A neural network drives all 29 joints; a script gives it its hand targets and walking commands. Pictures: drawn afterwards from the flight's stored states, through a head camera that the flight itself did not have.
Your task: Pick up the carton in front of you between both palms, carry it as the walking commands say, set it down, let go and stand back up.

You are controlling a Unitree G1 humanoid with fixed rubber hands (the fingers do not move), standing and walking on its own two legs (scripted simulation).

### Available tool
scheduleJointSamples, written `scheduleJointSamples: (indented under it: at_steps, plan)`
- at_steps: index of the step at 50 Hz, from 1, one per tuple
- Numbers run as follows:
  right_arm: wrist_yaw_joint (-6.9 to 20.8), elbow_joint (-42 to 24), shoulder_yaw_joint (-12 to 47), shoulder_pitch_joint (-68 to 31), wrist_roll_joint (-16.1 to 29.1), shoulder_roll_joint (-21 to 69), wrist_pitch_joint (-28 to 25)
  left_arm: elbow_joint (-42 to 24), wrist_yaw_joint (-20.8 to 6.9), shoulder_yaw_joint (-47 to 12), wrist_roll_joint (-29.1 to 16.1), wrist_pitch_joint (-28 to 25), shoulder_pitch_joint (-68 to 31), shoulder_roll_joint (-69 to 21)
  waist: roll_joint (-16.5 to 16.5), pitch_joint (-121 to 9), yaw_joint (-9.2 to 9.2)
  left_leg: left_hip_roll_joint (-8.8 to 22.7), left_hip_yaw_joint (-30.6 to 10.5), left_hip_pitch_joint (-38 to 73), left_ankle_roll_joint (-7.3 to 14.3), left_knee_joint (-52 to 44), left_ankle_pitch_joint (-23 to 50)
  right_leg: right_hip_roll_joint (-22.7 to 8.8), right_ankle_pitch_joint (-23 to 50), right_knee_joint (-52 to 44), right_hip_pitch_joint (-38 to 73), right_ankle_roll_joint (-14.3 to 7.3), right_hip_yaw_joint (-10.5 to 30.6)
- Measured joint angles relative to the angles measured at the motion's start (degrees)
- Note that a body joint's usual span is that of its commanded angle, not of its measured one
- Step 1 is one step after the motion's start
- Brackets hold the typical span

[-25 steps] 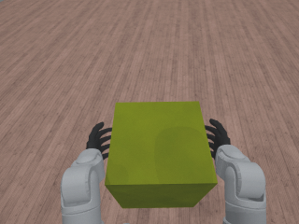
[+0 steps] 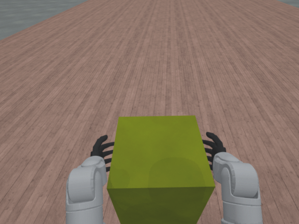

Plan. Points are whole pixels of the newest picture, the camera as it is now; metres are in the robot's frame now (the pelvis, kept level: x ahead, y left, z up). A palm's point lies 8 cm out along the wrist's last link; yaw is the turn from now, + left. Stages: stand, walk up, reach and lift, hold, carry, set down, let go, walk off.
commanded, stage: carry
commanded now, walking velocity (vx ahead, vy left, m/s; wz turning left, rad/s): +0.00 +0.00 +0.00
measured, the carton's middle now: (157, 172) +0.27 +0.00 +0.02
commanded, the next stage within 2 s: hold in 1.82 s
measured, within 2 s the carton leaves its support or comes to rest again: neither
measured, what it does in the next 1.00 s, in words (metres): stands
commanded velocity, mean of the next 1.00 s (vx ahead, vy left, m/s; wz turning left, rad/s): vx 0.00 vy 0.00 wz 0.00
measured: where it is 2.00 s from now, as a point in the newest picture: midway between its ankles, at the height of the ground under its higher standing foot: outside the picture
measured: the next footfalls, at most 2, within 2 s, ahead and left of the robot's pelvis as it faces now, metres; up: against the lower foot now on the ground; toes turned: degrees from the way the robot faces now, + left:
none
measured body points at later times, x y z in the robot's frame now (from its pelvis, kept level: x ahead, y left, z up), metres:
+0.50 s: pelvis +0.01 -0.01 -0.01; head -0.03 -0.01 +0.44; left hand +0.27 +0.15 +0.08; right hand +0.28 -0.16 +0.08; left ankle -0.02 +0.10 -0.74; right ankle -0.04 -0.10 -0.74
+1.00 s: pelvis -0.03 -0.01 +0.00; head -0.07 -0.01 +0.45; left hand +0.24 +0.15 +0.06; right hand +0.24 -0.16 +0.06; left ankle -0.02 +0.10 -0.74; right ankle -0.04 -0.10 -0.74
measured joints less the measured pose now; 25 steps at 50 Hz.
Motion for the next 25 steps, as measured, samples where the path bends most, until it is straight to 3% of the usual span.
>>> scheduleJointSamples:
  at_steps: [25]
  plan:
    - [0.04,-1.21,0.82,0.68,-0.18,-0.06,0.20,-1.58,-0.02,-0.35,-0.18,0.21,1.01,0.12,-0.52,1.94,0.39,0.70,-0.67,-0.38,-0.43,3.52,-2.57,0.20,-2.82,3.59,-0.24,-0.73,-0.44]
